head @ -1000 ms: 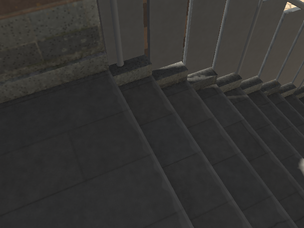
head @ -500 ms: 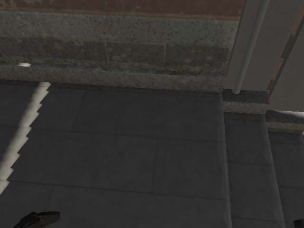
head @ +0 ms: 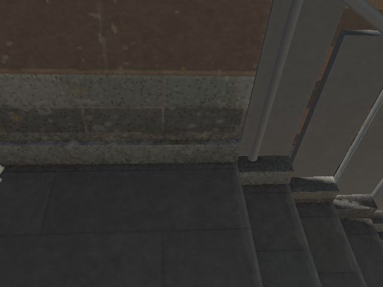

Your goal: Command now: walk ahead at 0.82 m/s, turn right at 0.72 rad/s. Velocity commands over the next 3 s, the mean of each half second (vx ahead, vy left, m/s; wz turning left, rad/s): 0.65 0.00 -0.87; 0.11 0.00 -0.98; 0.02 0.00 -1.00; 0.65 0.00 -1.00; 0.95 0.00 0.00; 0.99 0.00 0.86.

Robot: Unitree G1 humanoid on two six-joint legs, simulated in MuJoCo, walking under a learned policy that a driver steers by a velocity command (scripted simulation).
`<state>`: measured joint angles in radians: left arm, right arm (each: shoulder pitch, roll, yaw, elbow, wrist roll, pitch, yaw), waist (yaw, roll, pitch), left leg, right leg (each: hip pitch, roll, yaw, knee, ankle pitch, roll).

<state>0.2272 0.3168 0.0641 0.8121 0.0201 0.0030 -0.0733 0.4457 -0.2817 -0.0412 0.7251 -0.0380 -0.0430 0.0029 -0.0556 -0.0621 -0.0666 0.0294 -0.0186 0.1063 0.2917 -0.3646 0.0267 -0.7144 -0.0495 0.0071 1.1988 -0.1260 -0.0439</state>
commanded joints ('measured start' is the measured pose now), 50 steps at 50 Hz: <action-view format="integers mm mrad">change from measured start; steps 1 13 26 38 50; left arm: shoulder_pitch -211 201 61 228 31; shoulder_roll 8 135 152 165 101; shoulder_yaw -7 1 25 48 10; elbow -128 -46 -110 -141 -295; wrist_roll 10 18 -18 23 -14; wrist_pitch -4 -39 -47 54 116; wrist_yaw -26 24 63 82 -19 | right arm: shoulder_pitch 62 9 -289 -238 -308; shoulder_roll -62 -188 -77 -137 -195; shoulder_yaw -5 -21 14 -14 -60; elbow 14 126 -163 -171 -129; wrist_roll -2 -13 -14 39 7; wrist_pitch -36 -25 38 11 60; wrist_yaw -5 -42 -37 -65 -34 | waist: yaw -22 263 27 79 89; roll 144 88 35 179 263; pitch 171 -75 22 -256 0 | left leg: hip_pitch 74 -280 -532 -27 -458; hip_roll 259 205 21 493 331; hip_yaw -81 111 -69 -608 -48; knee -144 936 591 118 -70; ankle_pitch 375 777 355 888 -14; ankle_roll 2 -41 -48 308 48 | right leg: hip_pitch -287 837 395 220 562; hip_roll -33 128 125 153 118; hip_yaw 16 4 193 108 -74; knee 68 -626 -769 253 -394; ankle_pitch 36 -20 900 -453 -340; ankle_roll -9 -239 -73 64 -33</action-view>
